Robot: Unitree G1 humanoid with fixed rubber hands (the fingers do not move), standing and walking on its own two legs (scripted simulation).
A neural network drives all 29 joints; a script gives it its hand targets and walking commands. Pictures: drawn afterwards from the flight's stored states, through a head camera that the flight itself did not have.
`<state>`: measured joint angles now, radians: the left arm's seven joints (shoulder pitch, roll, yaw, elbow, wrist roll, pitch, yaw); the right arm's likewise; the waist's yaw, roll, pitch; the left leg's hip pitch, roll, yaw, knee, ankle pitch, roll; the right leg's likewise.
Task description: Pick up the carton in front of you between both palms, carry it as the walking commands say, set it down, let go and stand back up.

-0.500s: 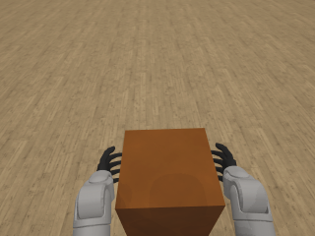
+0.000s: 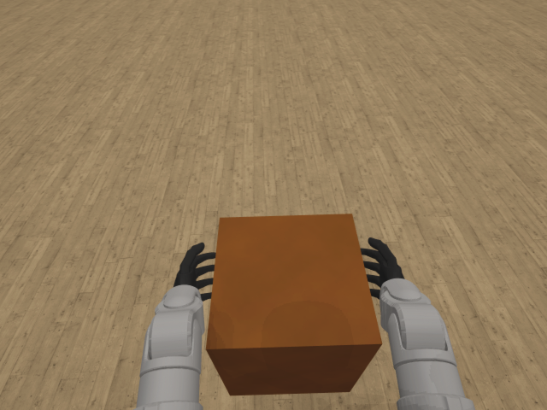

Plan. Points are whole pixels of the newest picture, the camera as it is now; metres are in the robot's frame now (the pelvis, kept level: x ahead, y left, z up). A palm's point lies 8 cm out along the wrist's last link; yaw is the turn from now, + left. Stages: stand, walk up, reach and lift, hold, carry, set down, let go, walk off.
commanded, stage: carry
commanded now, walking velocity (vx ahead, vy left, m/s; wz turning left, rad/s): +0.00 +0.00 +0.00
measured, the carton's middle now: (288, 309) +0.30 +0.00 -0.04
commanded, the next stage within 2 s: hold in 0.50 s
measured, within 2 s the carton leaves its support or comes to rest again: neither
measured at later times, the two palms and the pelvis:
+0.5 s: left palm (185, 303) +0.28 +0.15 +0.04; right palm (392, 296) +0.27 -0.15 +0.04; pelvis -0.01 +0.00 +0.00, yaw +0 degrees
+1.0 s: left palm (180, 329) +0.23 +0.15 +0.05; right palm (402, 317) +0.24 -0.15 +0.05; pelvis -0.05 -0.01 +0.00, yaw +1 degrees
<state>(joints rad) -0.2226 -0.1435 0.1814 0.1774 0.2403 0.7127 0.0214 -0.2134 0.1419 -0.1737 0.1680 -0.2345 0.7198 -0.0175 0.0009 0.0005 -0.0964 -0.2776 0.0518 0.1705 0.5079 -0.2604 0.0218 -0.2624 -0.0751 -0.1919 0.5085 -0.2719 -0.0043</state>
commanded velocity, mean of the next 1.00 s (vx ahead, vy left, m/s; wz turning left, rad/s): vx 0.00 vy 0.00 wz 0.00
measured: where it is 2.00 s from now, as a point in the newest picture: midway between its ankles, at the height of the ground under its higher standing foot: outside the picture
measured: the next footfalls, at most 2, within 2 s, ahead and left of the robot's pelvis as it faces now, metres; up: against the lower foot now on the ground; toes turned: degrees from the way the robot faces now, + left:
none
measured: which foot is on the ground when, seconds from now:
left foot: down 0.00-1.00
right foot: down 0.00-1.00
